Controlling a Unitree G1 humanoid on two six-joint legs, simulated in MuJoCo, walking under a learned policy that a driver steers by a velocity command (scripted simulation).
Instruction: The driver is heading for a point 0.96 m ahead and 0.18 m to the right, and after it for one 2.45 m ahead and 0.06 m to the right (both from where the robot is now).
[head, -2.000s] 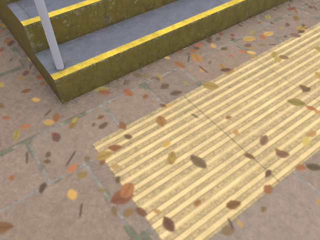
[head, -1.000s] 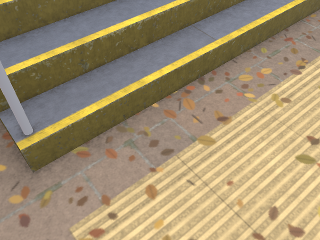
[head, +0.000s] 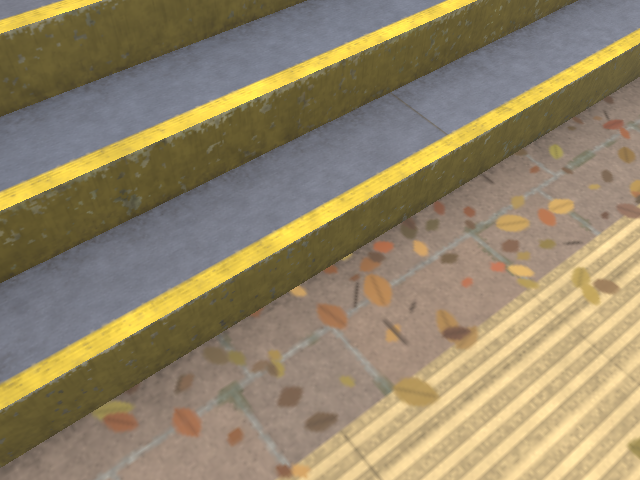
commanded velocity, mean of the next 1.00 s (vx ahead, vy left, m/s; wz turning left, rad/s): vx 0.21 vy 0.00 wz -0.30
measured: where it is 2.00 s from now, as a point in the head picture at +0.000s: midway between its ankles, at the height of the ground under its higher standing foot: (393, 412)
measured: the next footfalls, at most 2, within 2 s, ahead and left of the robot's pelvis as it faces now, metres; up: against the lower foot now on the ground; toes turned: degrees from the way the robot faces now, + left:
left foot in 0.80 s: +0.13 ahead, +0.04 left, +0.00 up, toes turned -22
right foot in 1.22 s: +0.34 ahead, -0.26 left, +0.00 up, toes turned -6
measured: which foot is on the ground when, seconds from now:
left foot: down 0.00-0.22, up 0.24-0.78, down 0.80-1.00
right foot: down 0.00-0.80, up 0.82-1.00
